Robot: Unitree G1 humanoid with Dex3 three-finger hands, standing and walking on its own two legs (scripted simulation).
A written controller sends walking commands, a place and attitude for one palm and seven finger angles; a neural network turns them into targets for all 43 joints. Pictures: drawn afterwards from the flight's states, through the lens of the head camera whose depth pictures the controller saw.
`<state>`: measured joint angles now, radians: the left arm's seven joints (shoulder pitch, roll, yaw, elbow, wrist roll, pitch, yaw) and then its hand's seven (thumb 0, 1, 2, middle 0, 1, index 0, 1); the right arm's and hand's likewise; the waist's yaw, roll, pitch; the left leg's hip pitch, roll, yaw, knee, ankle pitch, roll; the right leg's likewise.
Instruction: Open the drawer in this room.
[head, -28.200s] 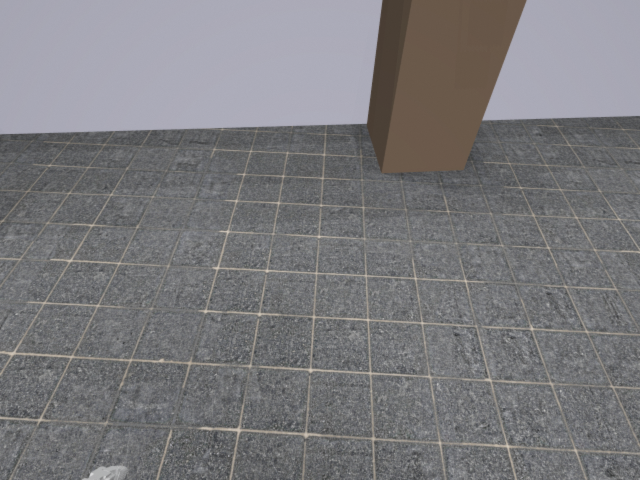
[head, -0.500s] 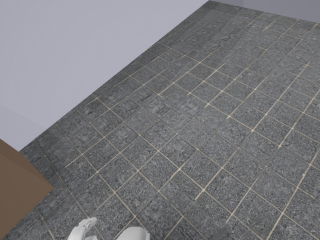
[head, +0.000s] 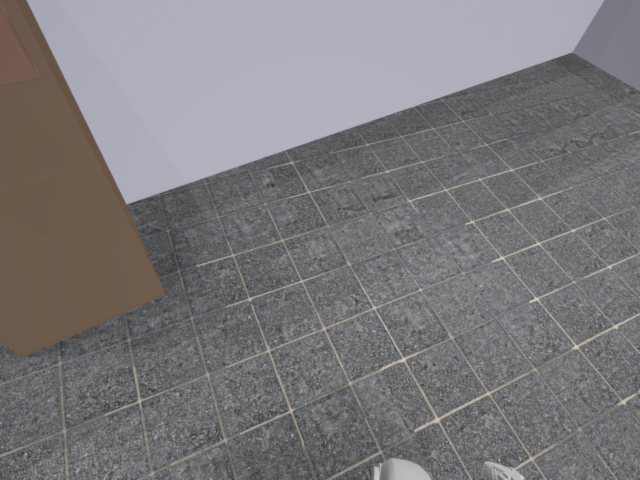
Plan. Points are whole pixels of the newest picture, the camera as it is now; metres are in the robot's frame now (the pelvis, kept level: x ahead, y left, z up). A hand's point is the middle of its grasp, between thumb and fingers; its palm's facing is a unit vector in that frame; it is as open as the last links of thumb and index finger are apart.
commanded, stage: turn to face it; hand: left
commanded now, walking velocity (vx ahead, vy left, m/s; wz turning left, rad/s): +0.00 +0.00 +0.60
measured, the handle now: out of the picture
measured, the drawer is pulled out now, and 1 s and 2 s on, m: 0.00 0.00 0.00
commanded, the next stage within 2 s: take the last steps up to it in 0.86 s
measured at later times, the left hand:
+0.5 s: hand out of the picture +0.06 +0.16 -0.14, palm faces +0.27 -0.92 -0.29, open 7.4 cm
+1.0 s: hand out of the picture -0.14 +0.18 -0.18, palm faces +0.55 -0.80 -0.25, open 7.4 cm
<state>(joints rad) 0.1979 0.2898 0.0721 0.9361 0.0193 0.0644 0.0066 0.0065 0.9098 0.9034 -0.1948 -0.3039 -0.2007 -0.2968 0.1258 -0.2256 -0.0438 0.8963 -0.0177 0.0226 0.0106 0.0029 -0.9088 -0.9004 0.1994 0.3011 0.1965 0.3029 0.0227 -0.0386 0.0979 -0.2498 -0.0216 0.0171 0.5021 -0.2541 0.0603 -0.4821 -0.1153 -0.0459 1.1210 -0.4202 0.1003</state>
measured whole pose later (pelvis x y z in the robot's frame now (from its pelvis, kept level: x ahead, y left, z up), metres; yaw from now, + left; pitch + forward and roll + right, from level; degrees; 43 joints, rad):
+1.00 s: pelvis -0.04 -0.02 +0.00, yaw +31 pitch -1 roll -1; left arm 0.25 0.27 0.05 1.01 0.02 0.06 0.01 0.01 0.91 0.90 -0.19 -0.30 -0.20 -0.30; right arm 0.11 -0.19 -0.03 0.95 -0.02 0.01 -0.01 0.00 -0.91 -0.90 0.20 0.30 0.20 0.30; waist 0.05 -0.03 0.07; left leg -0.18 -0.01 0.02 0.47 -0.27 0.04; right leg -0.43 -0.09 -0.06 1.03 -0.45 0.08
